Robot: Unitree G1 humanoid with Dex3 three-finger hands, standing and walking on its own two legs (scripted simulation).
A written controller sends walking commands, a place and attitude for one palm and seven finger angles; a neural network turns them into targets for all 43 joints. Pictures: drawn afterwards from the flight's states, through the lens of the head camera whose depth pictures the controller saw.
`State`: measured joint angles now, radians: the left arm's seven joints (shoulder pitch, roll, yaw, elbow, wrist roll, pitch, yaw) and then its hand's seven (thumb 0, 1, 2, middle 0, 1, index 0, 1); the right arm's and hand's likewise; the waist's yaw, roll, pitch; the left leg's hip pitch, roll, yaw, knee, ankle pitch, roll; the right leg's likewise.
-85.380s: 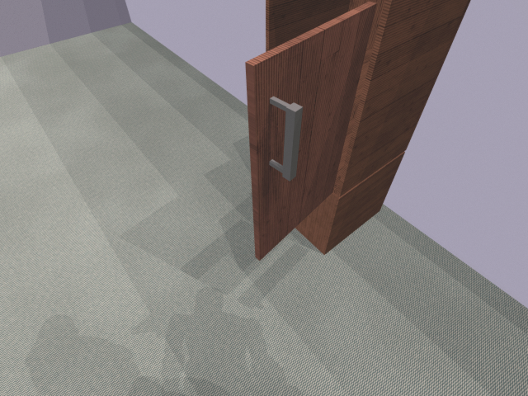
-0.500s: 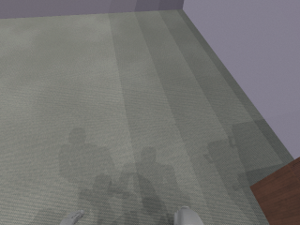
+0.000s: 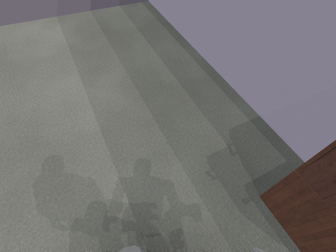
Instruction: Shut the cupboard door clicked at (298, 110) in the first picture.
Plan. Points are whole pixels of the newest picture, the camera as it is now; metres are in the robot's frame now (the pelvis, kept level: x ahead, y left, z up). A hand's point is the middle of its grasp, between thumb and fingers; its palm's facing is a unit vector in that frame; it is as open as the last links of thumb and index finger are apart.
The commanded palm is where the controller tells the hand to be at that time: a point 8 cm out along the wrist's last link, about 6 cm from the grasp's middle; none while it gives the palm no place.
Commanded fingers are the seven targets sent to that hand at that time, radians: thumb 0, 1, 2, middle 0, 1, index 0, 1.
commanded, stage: turn to face it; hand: left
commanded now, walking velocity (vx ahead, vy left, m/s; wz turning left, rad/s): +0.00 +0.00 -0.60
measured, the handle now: out of the picture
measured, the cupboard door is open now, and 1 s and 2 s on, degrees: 0 0 0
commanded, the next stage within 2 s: take the last steps up to it in 1.66 s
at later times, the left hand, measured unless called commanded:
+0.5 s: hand (118, 216) +0.22 +0.15 -0.15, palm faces -0.33 -0.90 -0.28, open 7.4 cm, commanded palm none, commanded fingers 0.00 0.90 0.90 -0.20 -0.30 -0.20 -0.30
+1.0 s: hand (122, 201) +0.26 +0.15 -0.17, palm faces -0.53 -0.82 -0.20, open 7.4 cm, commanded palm none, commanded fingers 0.00 0.90 0.90 -0.20 -0.30 -0.20 -0.30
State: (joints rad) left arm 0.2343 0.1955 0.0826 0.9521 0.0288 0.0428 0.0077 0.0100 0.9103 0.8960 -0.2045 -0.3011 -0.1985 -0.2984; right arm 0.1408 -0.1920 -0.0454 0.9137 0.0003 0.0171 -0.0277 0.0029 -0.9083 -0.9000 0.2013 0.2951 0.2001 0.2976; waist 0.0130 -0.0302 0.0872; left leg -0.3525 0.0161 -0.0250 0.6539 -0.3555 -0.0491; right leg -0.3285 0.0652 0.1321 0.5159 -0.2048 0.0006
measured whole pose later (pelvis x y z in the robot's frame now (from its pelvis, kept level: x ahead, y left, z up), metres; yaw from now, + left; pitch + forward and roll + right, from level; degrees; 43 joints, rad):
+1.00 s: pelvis +0.08 +0.02 +0.00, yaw -36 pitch +1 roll -2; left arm 0.19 0.26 0.10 0.92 0.02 0.08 -0.02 0.01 0.91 0.90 -0.20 -0.30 -0.20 -0.30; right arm 0.20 -0.19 -0.01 0.87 -0.03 0.01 -0.03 0.00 -0.91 -0.90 0.20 0.30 0.20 0.30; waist 0.01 -0.04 0.08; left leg -0.28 0.08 0.11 0.55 -0.28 0.02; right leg -0.43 0.03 0.02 1.08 -0.52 0.04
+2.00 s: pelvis +0.10 -0.03 +0.01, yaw -61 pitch +1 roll -1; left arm 0.21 0.21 0.08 1.00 0.03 0.07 -0.04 0.01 0.91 0.90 -0.20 -0.30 -0.19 -0.30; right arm 0.30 -0.18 -0.04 0.99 -0.04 0.00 -0.03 0.00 -0.91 -0.90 0.21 0.30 0.21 0.30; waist -0.03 0.02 0.03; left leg -0.21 0.10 0.15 0.46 -0.26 -0.01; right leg -0.32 -0.01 -0.04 0.76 -0.46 0.00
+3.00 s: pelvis +0.08 -0.26 +0.01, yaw -63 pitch +1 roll +3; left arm 0.16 0.16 0.04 0.99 0.03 0.02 0.03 0.01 0.91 0.90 -0.20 -0.30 -0.20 -0.30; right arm 0.13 -0.26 -0.08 0.99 -0.01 0.07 -0.01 0.00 -0.91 -0.90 0.20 0.29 0.20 0.30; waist 0.00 0.02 0.11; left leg -0.43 -0.04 0.00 1.12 -0.52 -0.05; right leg -0.32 -0.08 -0.01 0.53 -0.23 0.00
